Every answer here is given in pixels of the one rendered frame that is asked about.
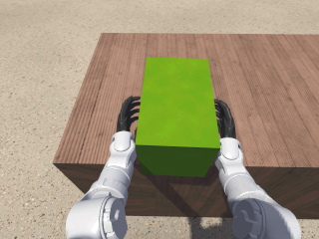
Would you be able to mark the pedestal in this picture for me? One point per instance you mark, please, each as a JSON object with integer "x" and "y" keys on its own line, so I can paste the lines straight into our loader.
{"x": 270, "y": 82}

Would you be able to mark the robot right hand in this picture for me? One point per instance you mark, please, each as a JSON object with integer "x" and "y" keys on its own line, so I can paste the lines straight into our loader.
{"x": 225, "y": 121}

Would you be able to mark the left robot upper arm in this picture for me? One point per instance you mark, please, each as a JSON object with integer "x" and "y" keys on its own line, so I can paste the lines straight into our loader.
{"x": 97, "y": 218}

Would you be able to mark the robot right forearm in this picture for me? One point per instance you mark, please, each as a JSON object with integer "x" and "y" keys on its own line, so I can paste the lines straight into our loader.
{"x": 235, "y": 180}

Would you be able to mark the right robot upper arm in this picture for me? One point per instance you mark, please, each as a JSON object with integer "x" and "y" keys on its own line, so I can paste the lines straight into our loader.
{"x": 257, "y": 219}

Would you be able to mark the robot left forearm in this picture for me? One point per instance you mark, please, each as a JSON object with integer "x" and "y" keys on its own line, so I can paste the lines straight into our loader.
{"x": 117, "y": 173}

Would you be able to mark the carton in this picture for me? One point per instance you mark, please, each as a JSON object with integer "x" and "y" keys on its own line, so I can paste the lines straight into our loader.
{"x": 177, "y": 132}

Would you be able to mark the robot left hand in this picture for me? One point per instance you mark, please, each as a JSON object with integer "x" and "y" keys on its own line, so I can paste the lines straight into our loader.
{"x": 125, "y": 121}

